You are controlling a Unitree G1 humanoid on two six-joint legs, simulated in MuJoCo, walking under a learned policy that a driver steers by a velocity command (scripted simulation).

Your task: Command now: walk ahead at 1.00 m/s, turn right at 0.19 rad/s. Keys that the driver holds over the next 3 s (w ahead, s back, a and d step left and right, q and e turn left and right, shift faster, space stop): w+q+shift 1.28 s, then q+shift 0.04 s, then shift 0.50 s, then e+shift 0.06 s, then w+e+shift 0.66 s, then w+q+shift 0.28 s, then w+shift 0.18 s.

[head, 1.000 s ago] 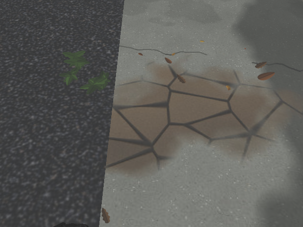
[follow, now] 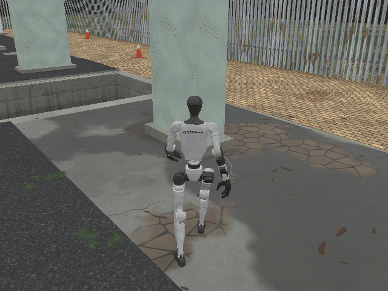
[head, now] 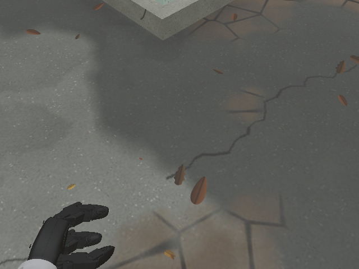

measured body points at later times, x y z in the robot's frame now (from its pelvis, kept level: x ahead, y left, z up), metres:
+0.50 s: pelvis +0.47 +0.05 -0.01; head +0.49 +0.05 +0.44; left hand +0.40 +0.30 -0.15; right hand +0.68 -0.17 -0.12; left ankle +0.59 +0.09 -0.72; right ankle +0.21 -0.07 -0.63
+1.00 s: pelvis +0.91 +0.17 +0.01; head +0.93 +0.19 +0.46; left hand +0.88 +0.49 -0.07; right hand +1.16 -0.03 -0.10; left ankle +0.70 +0.12 -0.60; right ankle +1.05 +0.11 -0.71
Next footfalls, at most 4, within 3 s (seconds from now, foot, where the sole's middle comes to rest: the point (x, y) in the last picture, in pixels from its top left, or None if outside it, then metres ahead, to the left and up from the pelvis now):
0.02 right None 0.21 -0.06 -0.75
0.48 left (144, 223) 0.63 0.10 -0.75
0.90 right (134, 131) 1.08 0.13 -0.75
1.36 left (37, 123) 1.18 0.59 -0.75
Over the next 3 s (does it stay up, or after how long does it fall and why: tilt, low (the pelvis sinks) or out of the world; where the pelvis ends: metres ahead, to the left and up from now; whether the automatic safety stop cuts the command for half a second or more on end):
stays up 1.78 1.16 -0.01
